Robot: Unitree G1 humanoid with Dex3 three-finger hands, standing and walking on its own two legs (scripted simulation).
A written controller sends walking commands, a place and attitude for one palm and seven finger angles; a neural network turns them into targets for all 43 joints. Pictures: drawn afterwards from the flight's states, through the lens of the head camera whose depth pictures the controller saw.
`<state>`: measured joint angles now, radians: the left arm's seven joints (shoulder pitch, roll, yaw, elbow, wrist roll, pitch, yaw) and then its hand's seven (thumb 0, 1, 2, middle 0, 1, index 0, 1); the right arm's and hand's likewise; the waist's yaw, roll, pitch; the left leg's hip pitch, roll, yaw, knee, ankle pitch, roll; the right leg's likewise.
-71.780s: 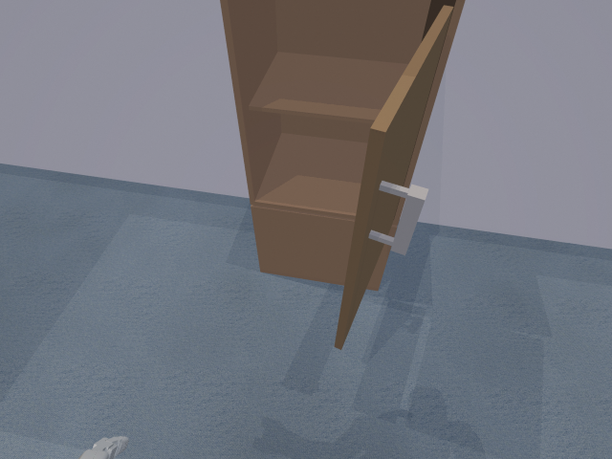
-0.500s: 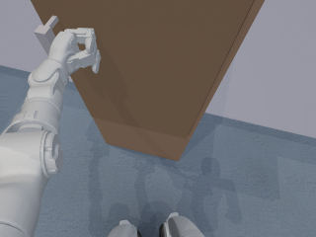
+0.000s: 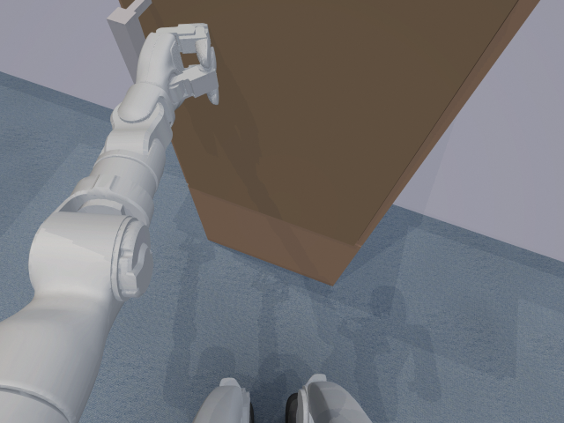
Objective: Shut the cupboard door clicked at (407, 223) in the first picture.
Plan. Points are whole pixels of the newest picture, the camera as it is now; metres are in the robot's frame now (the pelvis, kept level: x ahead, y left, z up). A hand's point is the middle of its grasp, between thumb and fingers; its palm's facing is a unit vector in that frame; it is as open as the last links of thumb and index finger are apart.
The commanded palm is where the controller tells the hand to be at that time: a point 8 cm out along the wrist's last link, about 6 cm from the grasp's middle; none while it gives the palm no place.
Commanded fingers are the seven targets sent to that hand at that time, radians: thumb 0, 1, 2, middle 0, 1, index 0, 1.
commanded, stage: pull the fist back off the door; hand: left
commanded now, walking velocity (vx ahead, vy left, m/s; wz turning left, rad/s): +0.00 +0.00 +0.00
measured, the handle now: (147, 50) +0.59 +0.15 +0.13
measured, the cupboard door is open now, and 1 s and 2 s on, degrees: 0 0 0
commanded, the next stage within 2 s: draw the hand back to the body in 0.74 s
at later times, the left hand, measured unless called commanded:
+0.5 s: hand (229, 90) +0.52 +0.04 +0.13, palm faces -0.06 -1.00 -0.02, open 3.1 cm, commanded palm +0.48 +0.10 +0.13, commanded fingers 0.00 0.90 0.90 -1.30 -1.50 -1.30 -1.50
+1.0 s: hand (208, 116) +0.46 +0.07 +0.14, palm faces -0.07 -1.00 -0.01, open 3.1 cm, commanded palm +0.42 +0.12 +0.15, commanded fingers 0.00 0.90 0.90 -1.30 -1.50 -1.30 -1.50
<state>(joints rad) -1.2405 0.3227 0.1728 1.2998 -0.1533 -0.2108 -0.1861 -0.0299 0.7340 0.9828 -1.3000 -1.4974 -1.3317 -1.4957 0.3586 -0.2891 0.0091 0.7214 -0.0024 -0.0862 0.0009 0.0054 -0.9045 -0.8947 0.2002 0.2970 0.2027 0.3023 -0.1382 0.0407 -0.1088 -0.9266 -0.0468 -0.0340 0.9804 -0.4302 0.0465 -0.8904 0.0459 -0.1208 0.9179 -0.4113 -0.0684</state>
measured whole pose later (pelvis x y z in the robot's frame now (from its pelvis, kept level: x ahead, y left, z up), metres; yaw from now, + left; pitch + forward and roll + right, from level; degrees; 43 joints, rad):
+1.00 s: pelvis +0.02 +0.00 +0.03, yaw -3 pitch +12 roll +0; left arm -0.68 0.15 0.15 0.86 -0.11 -0.32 0.00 0.02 0.90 0.90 -1.30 -1.50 -1.29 -1.50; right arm 0.28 -0.25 0.01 0.58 0.03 0.00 0.04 0.01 -0.91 -0.89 0.20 0.30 0.20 0.30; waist -0.06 0.03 -0.11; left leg -0.59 -0.04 0.04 0.79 -0.40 0.05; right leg -0.61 0.06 -0.03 0.78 -0.38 -0.06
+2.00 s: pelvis +0.02 +0.02 +0.07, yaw -1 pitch -4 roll -1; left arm 0.41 0.34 0.27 -0.33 -0.09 -0.01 0.07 0.02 0.89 0.90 -0.53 -0.64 -0.52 -0.64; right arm 0.19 -0.23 0.04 0.61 0.04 0.00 -0.05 0.01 -0.90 -0.90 0.20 0.30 0.20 0.30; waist 0.05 0.08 0.00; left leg -0.10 -0.07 0.00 0.41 -0.24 0.08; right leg -0.09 0.03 -0.04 0.38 -0.22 -0.03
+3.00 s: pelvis -0.01 +0.03 +0.06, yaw -2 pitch +1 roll +0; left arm 0.54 0.43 0.40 -0.45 -0.08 -0.12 0.12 0.02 0.89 0.90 -0.21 -0.30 -0.21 -0.30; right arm 0.20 -0.25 -0.02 0.55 0.04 0.06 -0.09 0.01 -0.90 -0.90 0.20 0.30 0.20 0.30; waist 0.01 0.04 -0.03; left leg -0.29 -0.09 0.04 0.53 -0.25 0.09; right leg -0.31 0.01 -0.02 0.55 -0.25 -0.01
